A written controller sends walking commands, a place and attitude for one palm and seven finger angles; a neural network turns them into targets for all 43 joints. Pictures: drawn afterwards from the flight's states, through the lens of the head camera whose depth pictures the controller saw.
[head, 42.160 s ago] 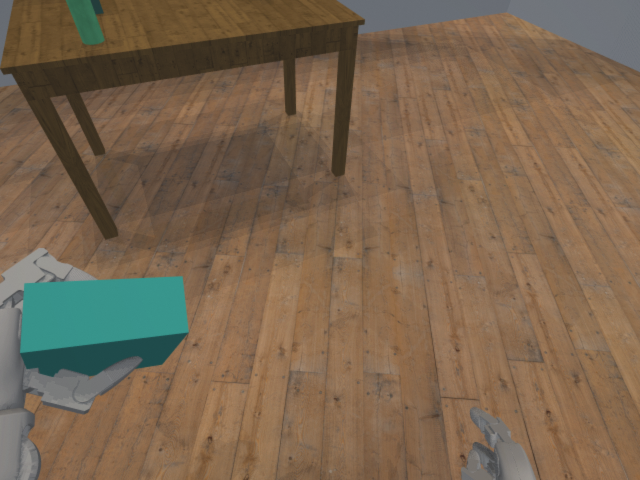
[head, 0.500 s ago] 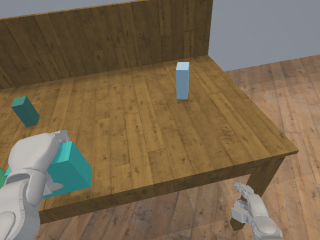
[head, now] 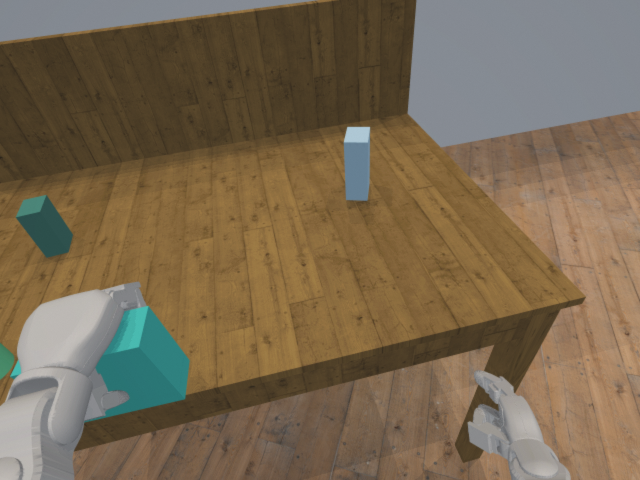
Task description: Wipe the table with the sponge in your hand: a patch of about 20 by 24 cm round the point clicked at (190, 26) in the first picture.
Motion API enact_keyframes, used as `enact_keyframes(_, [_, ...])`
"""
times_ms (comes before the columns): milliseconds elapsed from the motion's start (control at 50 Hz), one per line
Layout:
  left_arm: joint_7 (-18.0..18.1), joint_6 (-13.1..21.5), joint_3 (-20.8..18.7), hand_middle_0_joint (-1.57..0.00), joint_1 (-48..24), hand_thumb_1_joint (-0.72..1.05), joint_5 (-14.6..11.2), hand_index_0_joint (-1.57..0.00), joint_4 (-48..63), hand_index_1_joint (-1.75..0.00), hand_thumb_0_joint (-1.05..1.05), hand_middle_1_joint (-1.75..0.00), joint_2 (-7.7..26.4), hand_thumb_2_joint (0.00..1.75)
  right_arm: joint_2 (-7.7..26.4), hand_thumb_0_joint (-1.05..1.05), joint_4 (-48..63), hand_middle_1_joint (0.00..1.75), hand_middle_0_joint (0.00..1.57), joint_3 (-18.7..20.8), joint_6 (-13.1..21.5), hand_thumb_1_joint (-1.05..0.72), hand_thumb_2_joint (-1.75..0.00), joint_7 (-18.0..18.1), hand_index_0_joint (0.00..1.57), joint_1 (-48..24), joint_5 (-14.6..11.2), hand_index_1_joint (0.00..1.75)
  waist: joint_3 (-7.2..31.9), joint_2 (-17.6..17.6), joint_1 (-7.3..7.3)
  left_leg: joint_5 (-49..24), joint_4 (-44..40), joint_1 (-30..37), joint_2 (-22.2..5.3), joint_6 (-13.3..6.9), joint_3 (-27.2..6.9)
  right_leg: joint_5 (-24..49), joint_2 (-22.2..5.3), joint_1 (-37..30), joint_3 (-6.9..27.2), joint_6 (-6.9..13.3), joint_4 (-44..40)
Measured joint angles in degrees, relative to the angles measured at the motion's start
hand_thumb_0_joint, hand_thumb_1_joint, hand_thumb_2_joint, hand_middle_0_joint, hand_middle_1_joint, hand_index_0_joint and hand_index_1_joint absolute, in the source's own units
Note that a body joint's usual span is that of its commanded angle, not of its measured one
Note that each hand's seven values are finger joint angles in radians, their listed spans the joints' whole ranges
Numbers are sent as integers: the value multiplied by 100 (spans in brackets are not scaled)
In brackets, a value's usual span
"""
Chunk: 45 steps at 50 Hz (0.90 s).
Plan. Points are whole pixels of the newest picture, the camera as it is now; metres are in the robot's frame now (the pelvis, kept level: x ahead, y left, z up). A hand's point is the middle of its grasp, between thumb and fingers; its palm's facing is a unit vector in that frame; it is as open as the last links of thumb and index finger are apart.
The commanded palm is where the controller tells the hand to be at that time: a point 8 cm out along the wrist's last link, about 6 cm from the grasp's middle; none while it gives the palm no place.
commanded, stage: bring the sponge back beside the body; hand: left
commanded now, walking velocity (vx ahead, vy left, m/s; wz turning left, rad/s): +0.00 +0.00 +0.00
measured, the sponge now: (120, 375) +0.18 +0.28 +0.08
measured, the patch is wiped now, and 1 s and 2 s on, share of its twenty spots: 1.00 1.00 1.00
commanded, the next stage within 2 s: step back with the hand held close in 0.32 s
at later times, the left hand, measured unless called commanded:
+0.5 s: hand (116, 345) +0.19 +0.27 +0.13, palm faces +0.18 -0.45 -0.87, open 9.8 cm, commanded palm +0.16 +0.28 +0.19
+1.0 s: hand (102, 324) +0.19 +0.27 +0.16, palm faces +0.31 -0.82 -0.49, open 9.8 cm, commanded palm +0.15 +0.31 +0.19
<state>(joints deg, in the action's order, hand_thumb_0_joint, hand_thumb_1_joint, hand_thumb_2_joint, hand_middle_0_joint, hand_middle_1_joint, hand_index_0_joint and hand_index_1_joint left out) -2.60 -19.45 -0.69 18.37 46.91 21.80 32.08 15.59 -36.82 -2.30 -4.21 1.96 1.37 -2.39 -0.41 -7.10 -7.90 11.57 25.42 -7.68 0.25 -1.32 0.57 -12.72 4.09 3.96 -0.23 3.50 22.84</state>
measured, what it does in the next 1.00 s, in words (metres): stands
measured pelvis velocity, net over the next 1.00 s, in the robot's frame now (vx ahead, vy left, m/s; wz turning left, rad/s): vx -0.02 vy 0.04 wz -0.02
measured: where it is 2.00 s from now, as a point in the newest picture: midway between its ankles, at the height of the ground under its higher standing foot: outside the picture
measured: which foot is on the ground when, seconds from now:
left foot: down 0.00-1.00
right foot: down 0.00-1.00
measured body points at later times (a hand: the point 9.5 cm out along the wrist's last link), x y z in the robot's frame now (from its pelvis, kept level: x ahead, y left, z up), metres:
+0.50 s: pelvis +0.00 +0.00 +0.00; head -0.03 -0.04 +0.45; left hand +0.18 +0.29 +0.18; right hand +0.26 -0.19 -0.06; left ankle +0.03 +0.10 -0.74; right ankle +0.00 -0.08 -0.74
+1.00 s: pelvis -0.02 +0.04 -0.01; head +0.00 +0.04 +0.44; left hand +0.17 +0.31 +0.19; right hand +0.11 -0.22 -0.11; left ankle +0.03 +0.10 -0.74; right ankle +0.00 -0.08 -0.74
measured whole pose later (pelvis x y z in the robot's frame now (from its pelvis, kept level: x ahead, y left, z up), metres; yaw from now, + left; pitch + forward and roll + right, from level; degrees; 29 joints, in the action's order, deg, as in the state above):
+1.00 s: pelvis -0.02 +0.04 -0.01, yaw -1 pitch +2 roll -1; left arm 6.9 7.4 -22.2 31.9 -3.0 33.4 25.7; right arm 13.3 -35.0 -0.6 1.7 3.3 15.2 0.1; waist 0.8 -0.2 0.8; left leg 13.2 34.0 -22.8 3.1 -4.4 0.9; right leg -16.7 2.5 20.3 1.8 0.1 33.9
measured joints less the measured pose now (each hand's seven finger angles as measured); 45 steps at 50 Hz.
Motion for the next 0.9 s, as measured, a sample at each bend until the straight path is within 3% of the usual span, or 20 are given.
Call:
enact_keyframes(460, [25,-38,38,-76,-72,-51,75,-79,-60,-137,0,-139,-6,110,-12,2,-17,30,20,-17,-20,-90,-90,-10,20,-70,-6,30,13,0,-24,-44,-59,36,17,-7,-9,30,-14,-30,1,-8,-40])
enact_keyframes(500, [152,481,-588,-76,2,-51,-2119,-79,-32,-137,0,-139,-244,110,-25,2,339,30,20,-30,-20,-90,-90,9,20,77,19,30,47,-1,32,93,141,-198,7,-62,-75,45,27,116,-26,-10,-28])
enact_keyframes(520, [228,816,-857,-76,87,-51,-3000,-79,-38,-137,0,-139,-356,110,-61,2,495,30,20,-55,59,-90,-90,15,20,177,39,30,80,47,87,215,268,-355,19,-86,-130,46,45,234,-34,-11,2])
enact_keyframes(540, [307,1096,-1055,-76,184,-51,-3642,-79,17,-136,0,-139,-454,110,-109,2,612,30,20,-81,140,-90,-90,24,20,286,52,30,106,120,149,303,369,-493,27,-104,-177,40,63,351,-38,-11,43])
enact_keyframes(580, [474,1560,-1319,-76,356,-51,-4437,-79,279,-136,0,-139,-616,110,-181,1,730,30,20,-138,284,-90,-90,57,20,493,89,30,108,277,268,194,465,-676,10,-101,-220,-8,110,553,-29,-9,184])
enact_keyframes(620, [619,1925,-1456,-76,446,-51,-4834,-79,565,-136,0,-139,-758,110,-218,1,705,30,20,-145,351,-90,-90,87,20,684,112,30,90,443,401,174,589,-809,17,-32,-206,-105,104,722,-14,-25,385])
enact_keyframes(680, [752,2316,-1628,-76,578,-51,-5085,-79,879,-137,0,-139,-865,110,-204,1,559,30,20,-75,347,-90,-90,116,20,942,139,30,128,592,630,302,746,-1013,72,-50,-179,-224,50,958,0,-82,609])
enact_keyframes(800, [876,2647,-2079,-76,1005,-51,-5177,-79,1043,-137,0,-139,-640,110,-137,1,263,30,20,153,233,-90,-90,124,20,1285,123,30,183,665,971,344,929,-1364,146,-155,-101,-288,-29,1339,56,-194,848])
enact_keyframes(900, [940,2655,-2205,-76,1360,-51,-5130,-78,1096,-137,-1,-139,-540,110,-151,2,183,30,20,215,316,-90,-90,126,20,1423,151,30,171,716,1012,276,926,-1496,222,-242,-8,-277,-112,1542,135,-281,979])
